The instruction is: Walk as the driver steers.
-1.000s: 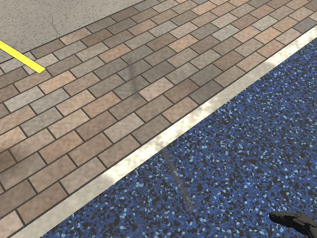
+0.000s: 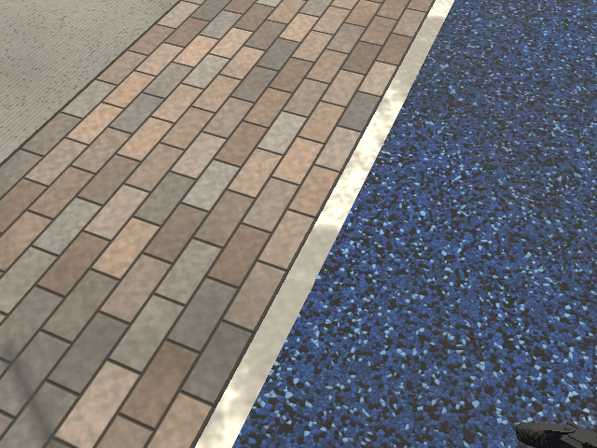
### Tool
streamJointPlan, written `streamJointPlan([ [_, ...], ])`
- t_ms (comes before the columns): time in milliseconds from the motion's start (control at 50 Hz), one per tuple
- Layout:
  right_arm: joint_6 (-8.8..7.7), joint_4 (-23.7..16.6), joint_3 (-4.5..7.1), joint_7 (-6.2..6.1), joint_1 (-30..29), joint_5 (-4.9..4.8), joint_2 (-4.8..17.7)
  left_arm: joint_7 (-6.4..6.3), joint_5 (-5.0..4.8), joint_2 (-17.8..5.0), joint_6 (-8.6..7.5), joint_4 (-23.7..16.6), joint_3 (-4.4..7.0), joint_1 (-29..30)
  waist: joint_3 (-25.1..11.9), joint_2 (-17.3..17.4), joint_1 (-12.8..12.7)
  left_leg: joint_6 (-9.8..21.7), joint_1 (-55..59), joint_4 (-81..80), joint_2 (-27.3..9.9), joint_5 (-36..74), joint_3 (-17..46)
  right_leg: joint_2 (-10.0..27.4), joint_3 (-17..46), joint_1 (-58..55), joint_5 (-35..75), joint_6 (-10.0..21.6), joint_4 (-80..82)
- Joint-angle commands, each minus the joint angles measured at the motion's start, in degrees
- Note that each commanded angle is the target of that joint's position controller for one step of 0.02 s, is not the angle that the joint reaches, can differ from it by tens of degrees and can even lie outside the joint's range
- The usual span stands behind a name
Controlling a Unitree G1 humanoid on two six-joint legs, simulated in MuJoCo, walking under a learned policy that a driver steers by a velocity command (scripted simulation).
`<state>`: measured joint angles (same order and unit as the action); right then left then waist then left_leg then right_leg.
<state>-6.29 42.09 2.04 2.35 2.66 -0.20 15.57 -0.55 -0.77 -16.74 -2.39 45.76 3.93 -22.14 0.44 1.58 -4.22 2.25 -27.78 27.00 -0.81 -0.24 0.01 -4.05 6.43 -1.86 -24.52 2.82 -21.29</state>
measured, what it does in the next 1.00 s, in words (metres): walks ahead: right foot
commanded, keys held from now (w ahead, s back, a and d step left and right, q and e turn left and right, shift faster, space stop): w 0.04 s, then no key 0.96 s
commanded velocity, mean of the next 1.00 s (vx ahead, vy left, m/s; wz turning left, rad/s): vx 0.14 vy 0.00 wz -0.03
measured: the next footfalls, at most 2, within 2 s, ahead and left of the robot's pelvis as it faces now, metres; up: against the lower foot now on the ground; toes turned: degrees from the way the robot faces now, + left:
right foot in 0.44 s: +0.30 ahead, -0.12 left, +0.00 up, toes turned +1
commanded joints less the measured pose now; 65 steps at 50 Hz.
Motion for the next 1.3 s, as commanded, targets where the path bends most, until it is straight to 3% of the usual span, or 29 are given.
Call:
streamJointPlan([
  [20,-0.95,0.5,4.35,-0.74,17.9,0.87,13.2,-0.41,1.26,-5.5,0.0,-4.1,0.61,1.4,-15.1,-0.8,11.0,7.1,31.0,1.4,-9.5,0.3,10.7,8.1,1.7,12.7,35.1,3.4,-27.8],
  [40,-0.45,2.6,5.37,-0.33,21.8,0.58,16.6,0.01,0.15,-0.2,-1.1,-4.2,-0.79,-7.4,-21.2,16.6,7.2,16.5,49.6,-4.1,-21.3,-12.2,37.3,-1.7,-1.1,35.4,-3.9,-1.1,-47.4],
  [60,-0.36,2.3,3.89,-0.14,21.0,-0.72,11.0,0.06,-0.52,-5.3,-1.71,-3.4,-0.08,-4.3,-17.9,11.0,9.5,15.3,48.0,-9.2,-20.9,-18.6,42.4,0.3,4.2,42.3,-8.7,-1.1,-53.0],
  [80,-0.21,1.4,3.09,-0.41,16.1,-0.34,8.7,0.1,-1.09,-8.2,-2.0,-4.9,0.77,2.1,-9.5,6.3,9.5,13.0,40.1,-9.2,-19.3,-10.6,32.6,2.8,3.0,44.2,-4.5,-1.2,-53.8],
  [100,0.1,0.5,2.54,-0.54,11.7,0.46,7.8,-0.17,-0.46,-7.8,-2.06,-5.5,0.69,5.2,-5.8,1.3,7.7,11.7,32.2,-8.8,-17.1,3.5,24.8,5.4,0.5,41.4,-0.7,-1.8,-51.8],
  [120,0.22,0.4,2.08,-0.47,9.5,0.77,6.5,-0.29,0.61,-7.6,-1.94,-5.8,0.97,6.5,-3.5,0.0,6.2,11.6,26.3,-8.7,-15.6,16.7,19.7,6.8,-0.5,39.1,0.6,-2.6,-48.8],
  [180,-0.14,1.9,1.16,-0.55,7.8,1.08,4.7,-0.44,0.66,-3.4,-0.46,-4.7,0.41,2.8,-4.7,3.2,2.6,11.1,19.5,-10.1,-11.7,32.4,10.3,8.3,-1.7,30.9,2.9,-4.2,-39.5],
  [260,1.04,3.7,1.88,-1.57,6.4,0.72,8.0,-0.82,1.06,-1.4,0.66,-5.1,-0.57,5.9,-6.4,3.9,2.7,10.5,16.5,-11.1,-9.6,35.5,3.7,7.8,-4.0,25.2,13.3,-5.5,-24.2],
  [360,2.77,6.9,1.61,-1.92,8.9,0.41,8.2,-0.59,0.89,-2.9,1.0,-5.8,-0.13,12.3,-5.2,3.3,5.4,9.4,19.0,-10.2,-10.2,24.4,4.3,6.9,-3.9,22.7,19.4,-4.6,-14.4],
  [420,3.55,7.8,1.14,-2.09,7.5,-0.47,7.3,-0.47,1.48,-3.3,0.7,-5.4,0.26,12.1,-3.9,2.6,3.6,7.0,18.2,-5.9,-9.2,14.2,5.5,5.9,-4.8,16.8,24.0,-2.2,-4.1],
  [440,3.43,8.5,0.67,-2.08,9.6,-0.12,6.0,-0.71,1.96,-5.0,0.52,-5.3,0.67,11.6,-4.3,0.2,3.8,4.4,16.8,-3.6,-6.8,8.9,5.2,8.1,-2.3,12.1,34.8,-0.9,-1.0],
  [460,2.9,8.7,0.32,-1.92,13.3,1.39,4.9,-1.14,2.22,-8.4,0.65,-5.6,1.31,11.6,-7.0,-4.9,6.6,1.8,13.3,-0.6,-3.1,-0.8,3.3,13.3,2.1,5.1,50.8,1.6,-4.7],
  [480,2.85,10.2,-0.26,-1.97,17.9,1.5,2.8,-1.25,2.03,-6.4,1.25,-5.2,0.84,12.6,-10.0,-10.0,8.6,-0.7,10.3,-0.8,-0.9,-13.0,1.5,16.1,4.9,1.1,51.0,6.0,-6.8],
  [500,3.33,10.3,-0.44,-2.18,15.5,1.3,3.5,-0.84,1.49,-3.3,1.68,-5.3,0.22,13.9,-9.2,-9.0,7.1,-1.8,11.2,-1.8,-1.0,-15.9,1.1,15.0,5.0,3.1,44.5,6.4,-6.8],
  [520,4.14,10.1,-0.24,-2.39,13.1,1.05,4.7,-0.42,1.19,-2.4,1.94,-5.3,0.06,15.3,-7.3,-7.7,6.4,-2.0,11.4,-2.8,-0.8,-15.4,0.9,12.8,3.6,5.7,37.7,4.8,-6.4],
  [580,6.21,10.6,0.13,-3.04,11.2,0.88,6.3,0.25,1.25,-4.0,1.39,-4.4,0.43,15.9,-4.3,-5.4,5.8,-1.6,13.0,-2.9,-1.0,-10.8,1.2,9.9,1.2,9.4,36.0,2.5,-6.9],
  [660,6.68,12.1,0.18,-3.5,11.0,0.61,6.2,0.2,1.14,-3.5,0.8,-2.1,0.39,15.8,-5.9,-4.1,5.6,-1.8,16.2,-2.1,-1.7,-5.1,1.6,9.4,0.2,8.3,42.0,2.6,-8.4],
  [780,7.42,14.6,0.22,-3.93,10.5,0.52,5.5,-0.14,0.93,-3.5,1.32,1.0,0.43,17.4,-4.4,-2.3,5.7,-2.0,16.8,-2.8,-1.6,-7.1,1.2,8.7,-0.4,9.0,37.0,2.7,-7.5],
  [1040,6.53,18.3,-0.31,-4.5,12.7,0.73,4.1,-1.22,0.84,-2.9,2.61,7.6,0.26,18.8,0.1,-2.1,5.1,-1.8,13.3,-5.3,-1.4,-15.3,0.6,6.7,-1.7,10.3,21.8,1.1,-4.3],
  [1300,5.5,19.9,-1.0,-4.64,17.2,0.76,1.8,-1.43,0.78,-2.2,3.04,12.5,-0.33,18.2,1.8,-1.6,4.6,-1.6,11.2,-6.3,-1.3,-18.0,0.5,6.0,-2.1,10.8,17.3,0.5,-3.3],
])
Over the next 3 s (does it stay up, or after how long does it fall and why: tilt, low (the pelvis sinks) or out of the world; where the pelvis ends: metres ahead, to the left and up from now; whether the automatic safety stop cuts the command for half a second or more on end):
stays up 0.60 0.03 0.01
